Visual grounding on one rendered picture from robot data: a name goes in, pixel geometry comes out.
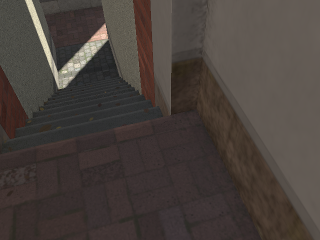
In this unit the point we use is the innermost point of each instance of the stairs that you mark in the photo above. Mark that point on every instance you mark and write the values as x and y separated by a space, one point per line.
81 110

